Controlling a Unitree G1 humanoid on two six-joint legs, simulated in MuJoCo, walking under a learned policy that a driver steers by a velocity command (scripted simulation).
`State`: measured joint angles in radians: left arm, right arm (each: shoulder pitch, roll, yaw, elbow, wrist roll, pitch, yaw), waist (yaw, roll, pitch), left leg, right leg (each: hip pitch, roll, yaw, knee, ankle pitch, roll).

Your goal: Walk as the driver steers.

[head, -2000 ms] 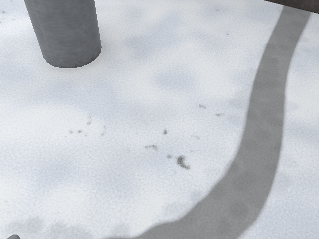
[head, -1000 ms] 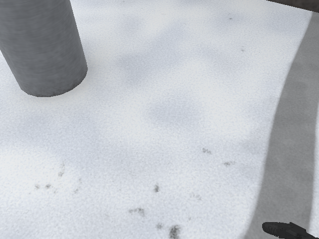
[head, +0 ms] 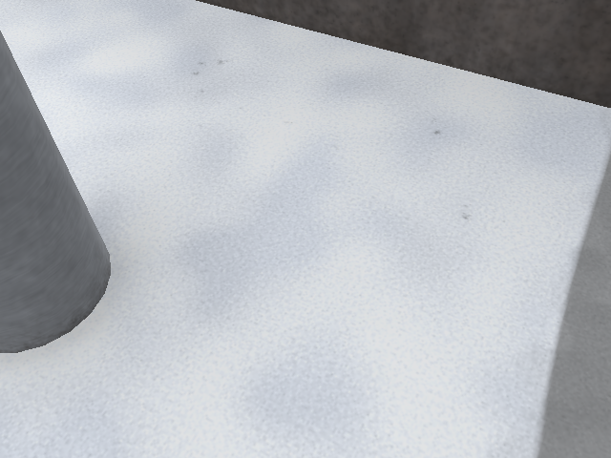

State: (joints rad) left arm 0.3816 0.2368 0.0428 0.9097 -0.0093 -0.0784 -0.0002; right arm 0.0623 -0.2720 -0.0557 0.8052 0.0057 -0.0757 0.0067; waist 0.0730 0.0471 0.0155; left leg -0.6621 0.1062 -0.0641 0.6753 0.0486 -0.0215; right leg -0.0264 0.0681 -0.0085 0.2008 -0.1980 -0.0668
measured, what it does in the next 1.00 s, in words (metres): walks ahead, turning right: left foot, then right foot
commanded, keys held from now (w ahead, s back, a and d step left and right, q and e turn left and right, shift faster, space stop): w+e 1.00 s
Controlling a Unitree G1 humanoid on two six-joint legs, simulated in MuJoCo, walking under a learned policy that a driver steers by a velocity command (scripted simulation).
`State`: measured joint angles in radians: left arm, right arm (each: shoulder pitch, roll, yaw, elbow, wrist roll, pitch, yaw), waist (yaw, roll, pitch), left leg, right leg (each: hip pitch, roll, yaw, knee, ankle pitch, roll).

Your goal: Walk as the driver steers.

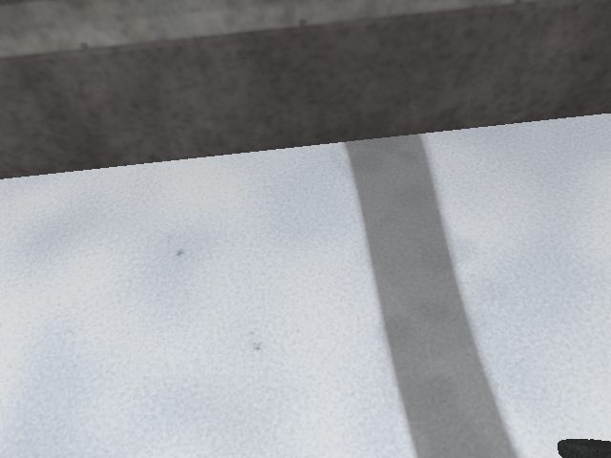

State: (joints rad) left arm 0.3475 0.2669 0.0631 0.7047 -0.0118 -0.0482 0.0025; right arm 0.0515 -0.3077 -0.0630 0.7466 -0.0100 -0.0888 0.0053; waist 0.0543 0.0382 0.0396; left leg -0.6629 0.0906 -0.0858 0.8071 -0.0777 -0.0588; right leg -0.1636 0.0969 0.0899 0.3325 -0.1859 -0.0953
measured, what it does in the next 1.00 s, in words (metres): walks ahead: left foot, then right foot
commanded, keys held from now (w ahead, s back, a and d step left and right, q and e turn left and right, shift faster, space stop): w+e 0.06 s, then no key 0.94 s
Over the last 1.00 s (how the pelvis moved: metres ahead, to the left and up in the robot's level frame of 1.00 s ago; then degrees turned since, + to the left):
0.46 -0.12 0.00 -33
